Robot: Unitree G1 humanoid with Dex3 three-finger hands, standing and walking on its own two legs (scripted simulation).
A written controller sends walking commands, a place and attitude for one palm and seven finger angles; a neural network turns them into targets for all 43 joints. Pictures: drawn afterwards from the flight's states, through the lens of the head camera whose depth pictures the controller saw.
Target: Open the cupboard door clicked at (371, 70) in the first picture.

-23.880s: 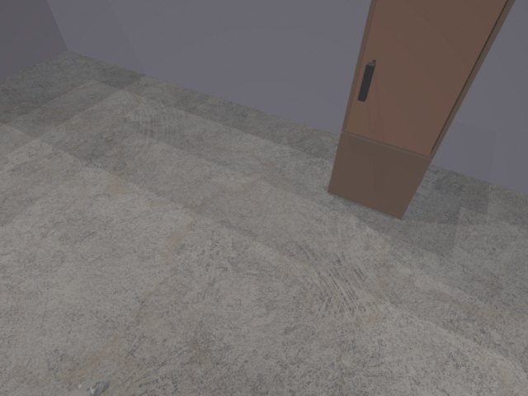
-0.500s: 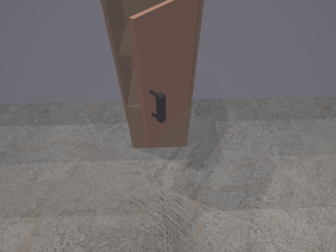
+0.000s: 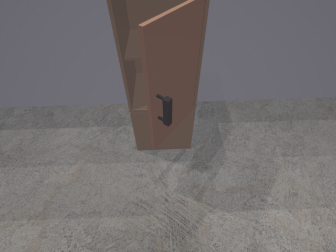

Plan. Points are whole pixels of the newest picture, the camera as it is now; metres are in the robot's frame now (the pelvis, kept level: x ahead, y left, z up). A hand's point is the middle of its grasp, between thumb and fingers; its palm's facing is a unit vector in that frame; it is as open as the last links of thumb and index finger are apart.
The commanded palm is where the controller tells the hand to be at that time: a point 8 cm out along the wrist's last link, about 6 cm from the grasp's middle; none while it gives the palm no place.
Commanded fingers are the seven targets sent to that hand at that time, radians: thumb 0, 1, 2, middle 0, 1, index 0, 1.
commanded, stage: let the arm hang, fingers relaxed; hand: left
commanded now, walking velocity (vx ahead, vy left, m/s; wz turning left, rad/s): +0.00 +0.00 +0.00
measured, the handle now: (163, 109) +0.65 +0.06 -0.10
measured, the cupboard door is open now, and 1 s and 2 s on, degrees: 51 51 51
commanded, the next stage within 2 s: look to check the result in 0.30 s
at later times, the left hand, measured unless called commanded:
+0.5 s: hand out of the picture +0.02 +0.18 -0.17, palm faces +0.01 -0.97 -0.22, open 7.3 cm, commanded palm none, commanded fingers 0.00 0.90 0.90 -0.20 -0.30 -0.20 -0.30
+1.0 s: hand out of the picture +0.06 +0.19 -0.17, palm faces +0.00 -0.97 -0.25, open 7.4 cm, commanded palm none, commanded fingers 0.00 0.90 0.90 -0.20 -0.30 -0.20 -0.30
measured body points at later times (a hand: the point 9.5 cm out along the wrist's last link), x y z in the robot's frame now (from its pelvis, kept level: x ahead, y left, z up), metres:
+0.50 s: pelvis +0.01 +0.00 +0.00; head +0.03 -0.01 +0.45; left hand +0.02 +0.23 -0.15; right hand +0.01 -0.23 -0.16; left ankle +0.02 +0.10 -0.74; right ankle -0.01 -0.11 -0.74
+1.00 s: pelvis +0.03 -0.01 +0.00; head +0.05 -0.02 +0.45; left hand +0.06 +0.24 -0.15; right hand +0.06 -0.26 -0.16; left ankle +0.02 +0.10 -0.74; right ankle +0.00 -0.11 -0.74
